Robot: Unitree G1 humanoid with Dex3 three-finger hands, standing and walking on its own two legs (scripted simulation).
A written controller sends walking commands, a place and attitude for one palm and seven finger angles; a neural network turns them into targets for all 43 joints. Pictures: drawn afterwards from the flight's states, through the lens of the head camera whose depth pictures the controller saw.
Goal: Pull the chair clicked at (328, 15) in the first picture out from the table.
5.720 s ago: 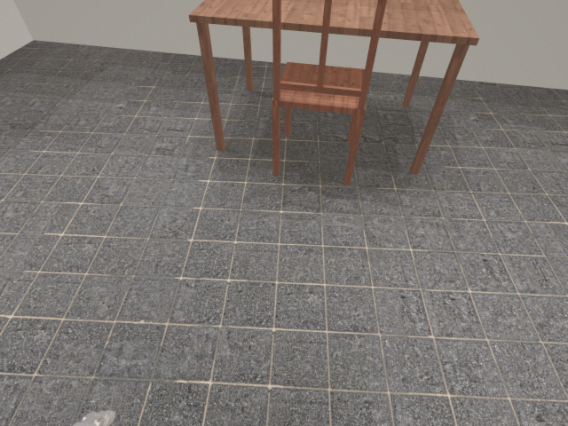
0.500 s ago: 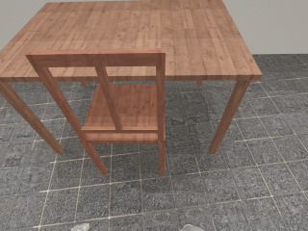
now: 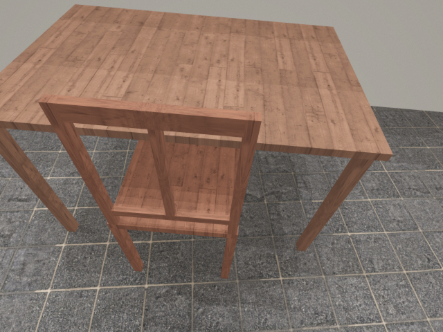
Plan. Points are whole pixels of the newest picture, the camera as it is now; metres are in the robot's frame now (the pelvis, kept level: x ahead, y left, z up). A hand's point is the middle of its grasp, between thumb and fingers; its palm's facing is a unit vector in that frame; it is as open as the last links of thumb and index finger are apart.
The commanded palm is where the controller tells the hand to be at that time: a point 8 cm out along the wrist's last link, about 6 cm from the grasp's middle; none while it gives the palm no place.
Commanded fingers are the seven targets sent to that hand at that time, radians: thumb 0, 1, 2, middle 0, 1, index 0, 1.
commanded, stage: come to a stop and stand still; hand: left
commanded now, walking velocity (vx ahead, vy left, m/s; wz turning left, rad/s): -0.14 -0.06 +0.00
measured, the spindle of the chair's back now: (164, 178) +0.45 +0.19 -0.06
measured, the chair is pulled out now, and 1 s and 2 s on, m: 0.00 0.00 0.00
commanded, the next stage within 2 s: look again from close up in 1.02 s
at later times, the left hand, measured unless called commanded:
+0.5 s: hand out of the picture -0.03 +0.12 -0.16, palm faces +0.06 -0.97 -0.24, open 7.4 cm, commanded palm none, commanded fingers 0.00 0.90 0.90 -0.20 -0.30 -0.20 -0.30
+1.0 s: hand out of the picture -0.05 +0.16 -0.17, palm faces +0.03 -0.98 -0.18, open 7.4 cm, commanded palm none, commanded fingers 0.00 0.90 0.90 -0.20 -0.30 -0.20 -0.30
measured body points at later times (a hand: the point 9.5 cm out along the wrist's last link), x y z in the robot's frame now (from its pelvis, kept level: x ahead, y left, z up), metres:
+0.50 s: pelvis -0.04 -0.05 +0.01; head -0.02 -0.08 +0.46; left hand -0.03 +0.17 -0.14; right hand -0.04 -0.31 -0.16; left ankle -0.07 +0.09 -0.70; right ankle -0.05 -0.15 -0.74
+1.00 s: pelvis -0.05 -0.01 +0.01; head -0.04 +0.00 +0.46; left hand -0.05 +0.21 -0.16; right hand -0.04 -0.23 -0.15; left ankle -0.08 +0.09 -0.74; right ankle -0.05 -0.15 -0.74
